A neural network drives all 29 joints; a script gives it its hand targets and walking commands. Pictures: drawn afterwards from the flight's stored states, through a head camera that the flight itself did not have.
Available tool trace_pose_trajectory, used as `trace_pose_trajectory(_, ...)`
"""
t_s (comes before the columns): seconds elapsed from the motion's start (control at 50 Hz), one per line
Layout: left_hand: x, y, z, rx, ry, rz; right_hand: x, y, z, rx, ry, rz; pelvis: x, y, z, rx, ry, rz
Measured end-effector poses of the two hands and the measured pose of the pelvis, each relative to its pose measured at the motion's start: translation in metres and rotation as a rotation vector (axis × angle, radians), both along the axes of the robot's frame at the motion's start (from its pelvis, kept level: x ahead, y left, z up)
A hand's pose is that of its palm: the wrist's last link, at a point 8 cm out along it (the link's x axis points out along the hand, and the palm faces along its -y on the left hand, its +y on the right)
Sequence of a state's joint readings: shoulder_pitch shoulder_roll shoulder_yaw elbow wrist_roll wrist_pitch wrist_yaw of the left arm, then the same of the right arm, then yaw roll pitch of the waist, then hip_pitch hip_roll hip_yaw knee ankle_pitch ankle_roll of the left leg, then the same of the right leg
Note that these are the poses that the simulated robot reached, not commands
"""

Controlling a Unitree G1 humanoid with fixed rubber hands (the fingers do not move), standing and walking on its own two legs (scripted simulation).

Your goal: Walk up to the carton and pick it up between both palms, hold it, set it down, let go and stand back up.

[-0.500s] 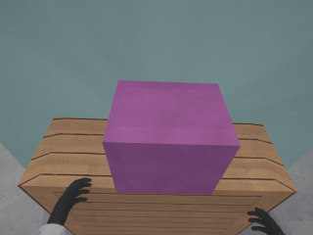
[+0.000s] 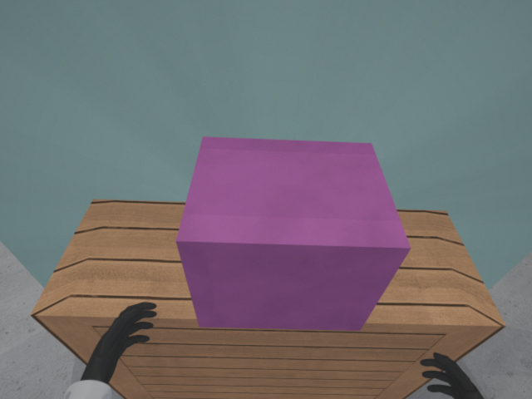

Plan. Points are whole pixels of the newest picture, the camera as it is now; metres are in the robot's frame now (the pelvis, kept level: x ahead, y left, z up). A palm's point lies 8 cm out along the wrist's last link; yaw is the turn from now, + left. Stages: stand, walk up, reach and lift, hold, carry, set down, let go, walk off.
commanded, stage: stand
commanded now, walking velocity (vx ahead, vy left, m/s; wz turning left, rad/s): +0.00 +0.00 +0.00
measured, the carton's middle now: (283, 236) +0.38 -0.01 +0.06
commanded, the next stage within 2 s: none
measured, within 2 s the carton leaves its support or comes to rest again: neither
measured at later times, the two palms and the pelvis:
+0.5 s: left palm (105, 363) +0.20 +0.24 +0.00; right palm out of the picture +0.16 -0.28 -0.06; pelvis +0.00 +0.00 +0.00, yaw +0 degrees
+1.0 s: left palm (104, 363) +0.20 +0.24 +0.00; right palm out of the picture +0.16 -0.28 -0.06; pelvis +0.00 +0.01 +0.00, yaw +0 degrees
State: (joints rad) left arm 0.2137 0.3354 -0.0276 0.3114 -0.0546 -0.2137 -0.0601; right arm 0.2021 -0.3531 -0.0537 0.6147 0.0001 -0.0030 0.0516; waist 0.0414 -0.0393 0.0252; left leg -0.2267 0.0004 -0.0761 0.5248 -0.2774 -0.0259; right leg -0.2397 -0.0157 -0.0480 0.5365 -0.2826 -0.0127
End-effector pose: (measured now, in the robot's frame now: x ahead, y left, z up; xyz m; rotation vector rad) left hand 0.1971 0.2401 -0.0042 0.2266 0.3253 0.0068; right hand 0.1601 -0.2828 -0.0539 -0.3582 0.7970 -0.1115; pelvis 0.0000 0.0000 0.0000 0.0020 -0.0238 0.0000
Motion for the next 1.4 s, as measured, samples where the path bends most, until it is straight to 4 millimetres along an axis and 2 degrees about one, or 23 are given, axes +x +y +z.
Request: trace_pose_trajectory(1.4,0.0001,0.0029,-0.0005,-0.006,-0.005,-0.018,-0.0034,0.0052,-0.0015,-0.008,0.026,-0.003,-0.0008,0.0066,0.0007,-0.004,0.006,0.006)
